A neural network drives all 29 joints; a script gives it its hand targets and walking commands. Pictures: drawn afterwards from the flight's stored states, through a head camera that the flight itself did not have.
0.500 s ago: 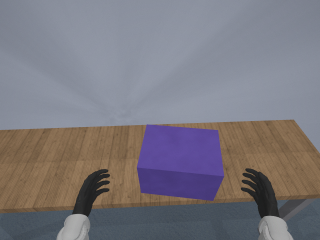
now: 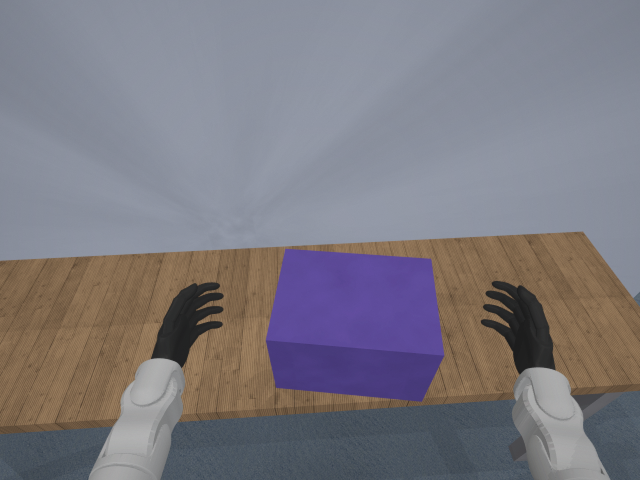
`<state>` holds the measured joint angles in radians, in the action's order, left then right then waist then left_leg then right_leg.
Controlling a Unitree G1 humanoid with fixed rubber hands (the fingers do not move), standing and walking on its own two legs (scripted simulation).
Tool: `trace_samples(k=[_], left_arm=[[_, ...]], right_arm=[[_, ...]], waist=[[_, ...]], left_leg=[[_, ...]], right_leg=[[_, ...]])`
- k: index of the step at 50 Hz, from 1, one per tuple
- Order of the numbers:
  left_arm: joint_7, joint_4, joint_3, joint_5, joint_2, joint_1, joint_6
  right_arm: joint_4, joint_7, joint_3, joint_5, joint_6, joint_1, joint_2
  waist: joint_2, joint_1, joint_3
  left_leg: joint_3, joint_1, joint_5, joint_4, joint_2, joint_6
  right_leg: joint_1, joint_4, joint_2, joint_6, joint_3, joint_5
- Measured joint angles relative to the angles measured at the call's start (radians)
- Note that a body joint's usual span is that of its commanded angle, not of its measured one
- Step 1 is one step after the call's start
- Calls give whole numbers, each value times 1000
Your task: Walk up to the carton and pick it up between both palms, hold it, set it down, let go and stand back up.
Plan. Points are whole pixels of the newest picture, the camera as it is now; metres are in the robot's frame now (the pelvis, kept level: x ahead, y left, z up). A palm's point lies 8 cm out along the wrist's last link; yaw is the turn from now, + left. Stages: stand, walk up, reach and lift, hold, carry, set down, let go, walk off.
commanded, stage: reach and lift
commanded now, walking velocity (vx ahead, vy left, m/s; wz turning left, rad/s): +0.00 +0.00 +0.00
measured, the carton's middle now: (352, 324) +0.36 -0.04 -0.08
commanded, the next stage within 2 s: none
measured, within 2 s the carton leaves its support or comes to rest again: neither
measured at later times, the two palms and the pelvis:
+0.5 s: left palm (192, 274) +0.36 +0.18 +0.07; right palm (525, 291) +0.31 -0.25 +0.08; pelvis -0.01 +0.00 +0.00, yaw +0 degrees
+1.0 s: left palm (208, 257) +0.39 +0.17 +0.06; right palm (509, 271) +0.34 -0.24 +0.07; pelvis -0.02 +0.00 -0.01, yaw +1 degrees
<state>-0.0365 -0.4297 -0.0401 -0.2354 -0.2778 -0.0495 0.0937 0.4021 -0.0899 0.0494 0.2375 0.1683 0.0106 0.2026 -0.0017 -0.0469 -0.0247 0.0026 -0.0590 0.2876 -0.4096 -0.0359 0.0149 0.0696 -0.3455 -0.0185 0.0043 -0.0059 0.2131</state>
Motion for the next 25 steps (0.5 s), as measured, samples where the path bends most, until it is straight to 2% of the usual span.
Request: trace_samples(k=[13, 25], left_arm=[[-2, -135, 28, 13, -4, -229, -90], [4, -310, 21, 12, -9, -432, -99]], right_arm=[[91, -3, 3, 27, -87, -191, 22], [238, 0, -8, 52, -118, -381, 46]], waist=[[0, -15, 29], [0, -27, 63]], left_leg=[[4, -49, -13, -5, 2, -3], [0, -118, -24, -21, 3, -2]], right_leg=[[49, -1, 2, 2, -4, -16], [117, -20, 2, 2, -1, -25]])
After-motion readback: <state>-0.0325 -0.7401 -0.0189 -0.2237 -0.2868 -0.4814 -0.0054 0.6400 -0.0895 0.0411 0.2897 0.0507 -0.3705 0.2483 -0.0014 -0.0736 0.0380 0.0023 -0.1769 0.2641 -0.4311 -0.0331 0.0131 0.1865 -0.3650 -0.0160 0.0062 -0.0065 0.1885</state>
